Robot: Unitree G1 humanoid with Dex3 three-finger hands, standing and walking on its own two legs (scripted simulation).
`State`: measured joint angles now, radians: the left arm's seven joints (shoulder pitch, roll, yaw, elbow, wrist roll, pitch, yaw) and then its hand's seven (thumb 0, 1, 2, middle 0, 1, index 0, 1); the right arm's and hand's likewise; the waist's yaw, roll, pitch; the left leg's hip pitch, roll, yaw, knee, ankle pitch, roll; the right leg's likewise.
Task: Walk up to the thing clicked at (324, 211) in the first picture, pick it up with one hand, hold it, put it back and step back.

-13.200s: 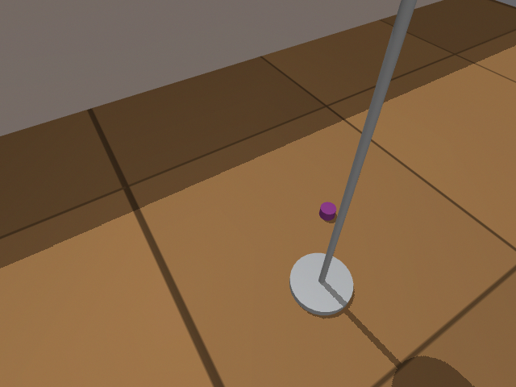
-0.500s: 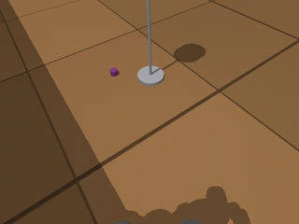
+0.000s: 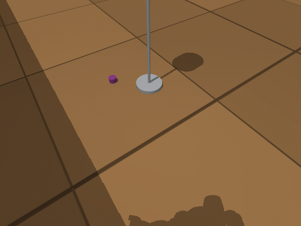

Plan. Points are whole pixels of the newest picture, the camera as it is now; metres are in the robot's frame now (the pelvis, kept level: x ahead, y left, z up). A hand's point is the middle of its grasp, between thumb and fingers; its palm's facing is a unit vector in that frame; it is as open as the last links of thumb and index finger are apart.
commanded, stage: stand
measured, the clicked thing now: (112, 79) +1.51 +0.36 -0.75
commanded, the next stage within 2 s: none
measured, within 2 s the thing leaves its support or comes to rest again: neither
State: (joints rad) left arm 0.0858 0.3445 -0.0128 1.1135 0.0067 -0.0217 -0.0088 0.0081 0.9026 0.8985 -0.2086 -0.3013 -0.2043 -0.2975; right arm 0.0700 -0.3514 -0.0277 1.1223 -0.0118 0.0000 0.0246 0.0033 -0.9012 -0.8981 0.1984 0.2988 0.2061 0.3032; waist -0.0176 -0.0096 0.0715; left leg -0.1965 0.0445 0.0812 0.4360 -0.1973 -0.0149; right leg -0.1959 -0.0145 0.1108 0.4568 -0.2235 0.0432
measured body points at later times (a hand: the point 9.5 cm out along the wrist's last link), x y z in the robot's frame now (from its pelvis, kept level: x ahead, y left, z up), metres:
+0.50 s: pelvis +0.01 +0.00 +0.01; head +0.01 -0.01 +0.46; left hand +0.09 +0.30 -0.12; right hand +0.09 -0.31 -0.13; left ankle +0.02 +0.13 -0.74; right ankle +0.02 -0.15 -0.74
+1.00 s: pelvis +0.02 +0.00 +0.01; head +0.03 +0.00 +0.46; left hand +0.09 +0.30 -0.13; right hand +0.10 -0.30 -0.12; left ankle +0.02 +0.13 -0.74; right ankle +0.02 -0.15 -0.74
